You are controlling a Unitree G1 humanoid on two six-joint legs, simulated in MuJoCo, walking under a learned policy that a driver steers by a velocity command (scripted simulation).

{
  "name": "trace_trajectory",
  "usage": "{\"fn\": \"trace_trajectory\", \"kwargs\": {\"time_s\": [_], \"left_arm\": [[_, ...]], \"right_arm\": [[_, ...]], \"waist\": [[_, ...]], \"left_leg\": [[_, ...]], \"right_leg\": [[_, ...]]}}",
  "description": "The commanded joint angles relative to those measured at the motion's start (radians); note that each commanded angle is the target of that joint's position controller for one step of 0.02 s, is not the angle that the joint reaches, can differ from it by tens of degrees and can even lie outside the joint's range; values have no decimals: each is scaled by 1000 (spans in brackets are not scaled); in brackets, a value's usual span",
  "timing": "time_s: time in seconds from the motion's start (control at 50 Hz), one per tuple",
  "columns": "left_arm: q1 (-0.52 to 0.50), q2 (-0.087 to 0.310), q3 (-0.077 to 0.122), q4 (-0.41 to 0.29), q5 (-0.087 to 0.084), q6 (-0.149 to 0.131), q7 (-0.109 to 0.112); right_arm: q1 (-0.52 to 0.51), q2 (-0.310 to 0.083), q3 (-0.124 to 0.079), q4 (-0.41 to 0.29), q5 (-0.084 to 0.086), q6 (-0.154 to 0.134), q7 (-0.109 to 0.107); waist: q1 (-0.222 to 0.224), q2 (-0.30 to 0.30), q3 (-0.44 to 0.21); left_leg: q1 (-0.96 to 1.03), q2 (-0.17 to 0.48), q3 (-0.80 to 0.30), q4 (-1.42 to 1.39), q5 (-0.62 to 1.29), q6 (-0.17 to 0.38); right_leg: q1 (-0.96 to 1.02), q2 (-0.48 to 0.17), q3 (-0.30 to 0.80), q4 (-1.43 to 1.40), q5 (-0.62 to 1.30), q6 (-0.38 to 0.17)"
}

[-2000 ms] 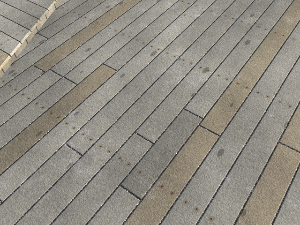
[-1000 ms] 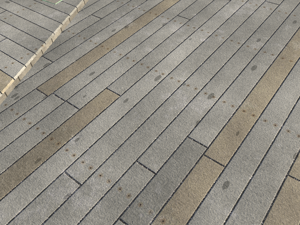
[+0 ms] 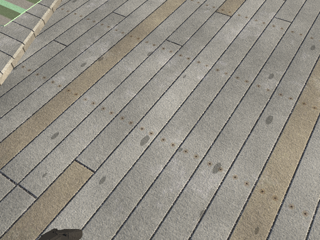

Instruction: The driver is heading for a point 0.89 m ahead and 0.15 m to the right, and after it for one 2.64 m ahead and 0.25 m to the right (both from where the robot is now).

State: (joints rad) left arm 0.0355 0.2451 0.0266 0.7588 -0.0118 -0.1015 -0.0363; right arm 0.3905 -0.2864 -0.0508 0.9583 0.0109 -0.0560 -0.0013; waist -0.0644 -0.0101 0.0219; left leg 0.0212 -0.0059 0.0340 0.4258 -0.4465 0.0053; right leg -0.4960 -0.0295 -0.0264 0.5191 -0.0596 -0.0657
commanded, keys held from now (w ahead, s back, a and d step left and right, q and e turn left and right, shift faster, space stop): w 0.78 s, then w+e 0.22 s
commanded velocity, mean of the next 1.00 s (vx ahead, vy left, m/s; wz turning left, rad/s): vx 0.50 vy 0.00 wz -0.05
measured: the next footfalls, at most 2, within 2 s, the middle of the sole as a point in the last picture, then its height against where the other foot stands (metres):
left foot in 0.56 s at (133, 238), level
right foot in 1.12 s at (185, 169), level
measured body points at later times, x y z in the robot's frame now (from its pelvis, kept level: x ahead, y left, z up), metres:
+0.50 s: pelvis +0.26 +0.00 +0.01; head +0.29 +0.00 +0.46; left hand +0.23 +0.27 -0.12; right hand +0.48 -0.23 -0.08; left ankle +0.44 +0.13 -0.70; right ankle +0.12 -0.10 -0.72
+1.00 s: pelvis +0.53 +0.03 +0.02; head +0.56 +0.03 +0.47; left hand +0.72 +0.26 -0.09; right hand +0.53 -0.25 -0.12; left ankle +0.44 +0.12 -0.72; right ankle +0.72 -0.14 -0.68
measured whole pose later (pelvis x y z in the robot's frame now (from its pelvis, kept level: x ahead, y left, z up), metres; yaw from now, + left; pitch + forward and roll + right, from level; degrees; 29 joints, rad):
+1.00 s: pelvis +0.53 +0.03 +0.02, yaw -4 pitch +1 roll +2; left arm 0.11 0.26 0.05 0.82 -0.02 -0.06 -0.02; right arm 0.32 -0.26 -0.05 0.96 0.00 -0.09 0.00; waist -0.07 -0.04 0.01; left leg 0.06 -0.06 0.12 0.17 -0.25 0.04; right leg -0.66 -0.10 0.02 0.63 0.08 -0.03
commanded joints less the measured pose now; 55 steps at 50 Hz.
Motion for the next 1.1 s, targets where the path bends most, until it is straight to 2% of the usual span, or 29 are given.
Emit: {"fn": "trace_trajectory", "kwargs": {"time_s": [0.02,0.04,0.06,0.08,0.1,0.12,0.16,0.22,0.34,0.42,0.46,0.5,0.52,0.54,0.56,0.58,0.6,0.62,0.64,0.66,0.68,0.7,0.76,0.8,0.88,1.0,1.06,1.08,1.1], "left_arm": [[428,319,97,61,14,2,5],[403,208,69,46,6,0,2],[321,172,56,30,5,-2,5],[244,157,50,15,9,-3,4],[202,134,45,10,14,-4,2],[187,119,40,12,22,-8,0],[197,119,42,27,17,-17,-1],[239,150,51,56,14,-17,11],[324,164,51,102,5,2,34],[392,171,55,145,-1,18,38],[398,178,59,157,-4,29,43],[377,190,65,159,-6,37,48],[358,200,68,155,-5,41,49],[337,196,66,151,-4,47,50],[335,171,54,138,4,49,52],[427,80,24,112,18,34,45],[455,45,11,132,4,9,37],[367,153,39,112,-24,-10,32],[285,167,42,87,-37,-20,31],[246,156,44,81,-26,-18,37],[247,150,52,84,-10,-7,43],[276,126,50,89,-6,7,43],[267,95,49,84,0,31,48],[201,95,51,61,4,33,49],[93,70,41,35,-4,27,33],[-62,60,30,-45,-12,25,-1],[-56,80,37,-76,-10,24,-23],[-16,100,47,-76,-7,27,-25],[84,130,66,-58,-7,30,-25]], "right_arm": [[114,33,28,-81,-7,-31,6],[47,-94,3,-68,17,-50,10],[-49,-138,-11,-97,36,-62,13],[-95,-127,-9,-104,29,-64,6],[-119,-116,-14,-107,11,-58,2],[-101,-102,-15,-104,7,-48,2],[-77,-66,-12,-94,5,-26,0],[-156,-60,-13,-123,-6,-13,-5],[-352,-28,-3,-178,-4,-29,10],[-462,-27,3,-220,6,-40,30],[-487,-35,3,-238,9,-47,43],[-454,-57,-4,-236,9,-52,51],[-398,-79,-15,-222,8,-53,51],[-276,-109,-34,-185,5,-53,46],[-100,-161,-57,-134,-1,-51,36],[42,-262,-81,-111,-22,-46,26],[60,-218,-68,-97,-6,-41,29],[-9,-157,-47,-106,5,-41,29],[-88,-121,-37,-125,2,-41,26],[-157,-93,-28,-132,-5,-43,29],[-194,-63,-18,-137,-15,-48,32],[-206,-64,-18,-132,-22,-51,35],[-181,-90,-26,-106,-16,-62,30],[-152,-110,-31,-89,-16,-59,18],[-117,-121,-30,-66,-17,-55,2],[-37,-130,-34,-16,-9,-32,-5],[-64,-155,-42,-23,-3,-11,-14],[-78,-171,-47,-30,-2,-4,-19],[-91,-180,-50,-38,-3,6,-25]], "waist": [[129,-338,-402],[166,-197,-341],[154,-136,-201],[121,-49,-131],[97,-31,-79],[68,-55,-74],[48,-60,-65],[56,-40,-19],[116,-45,30],[149,-43,63],[141,-51,67],[108,-68,41],[73,-84,2],[5,-81,-72],[-64,-52,-191],[-52,145,-353],[-44,276,-442],[-50,192,-293],[-28,135,-177],[7,66,-93],[41,68,-56],[66,100,-49],[85,79,-21],[71,64,-1],[30,63,17],[-24,45,67],[7,72,43],[35,93,3],[92,101,-60]], "left_leg": [[-624,-68,-54,768,-101,33],[-734,-12,-170,876,-124,50],[-783,37,-148,875,-26,66],[-744,89,-120,831,70,61],[-710,119,-113,773,128,52],[-649,143,-119,741,169,48],[-614,150,-106,697,201,32],[-700,159,-99,581,302,4],[-703,121,-55,248,553,-4],[-726,95,-42,136,528,12],[-730,87,-46,101,471,34],[-655,65,-32,77,405,60],[-557,35,-7,72,376,76],[-383,1,23,50,390,101],[-104,47,-26,81,420,141],[303,308,-418,83,363,276],[421,415,-772,-87,226,364],[311,376,-671,-119,140,307],[159,337,-520,-140,167,265],[3,295,-415,-180,245,242],[-97,257,-344,-215,303,222],[-163,245,-310,-244,339,227],[-223,222,-217,-298,440,242],[-192,223,-172,-313,494,238],[-157,191,-51,-331,496,187],[56,260,20,-285,552,165],[127,283,58,-168,835,136],[134,279,76,-87,1023,124],[116,265,100,57,1167,107]], "right_leg": [[888,-370,701,-154,-204,-264],[847,-346,724,-217,-316,-226],[716,-317,570,-231,-263,-183],[578,-279,458,-253,-139,-165],[475,-242,377,-282,-45,-159],[416,-217,324,-310,6,-151],[367,-193,256,-353,77,-163],[367,-190,193,-389,154,-173],[409,-151,95,-414,114,-130],[524,-193,96,-378,125,-132],[586,-225,105,-339,172,-124],[620,-239,104,-283,289,-107],[620,-230,93,-220,442,-96],[593,-192,61,-80,581,-75],[458,-141,26,139,512,-43],[82,-9,-16,528,103,21],[-141,99,94,749,-508,44],[-247,30,154,828,-488,25],[-262,-25,123,801,-396,11],[-222,-70,99,729,-313,15],[-164,-102,101,668,-258,16],[-105,-114,103,642,-231,23],[-107,-127,87,550,-161,50],[-176,-131,86,446,-55,67],[-159,-101,63,222,157,56],[-235,-61,45,76,120,18],[-179,-20,-13,57,-20,-19],[-101,15,-49,65,-71,-36],[35,56,-78,56,-90,-59]]}}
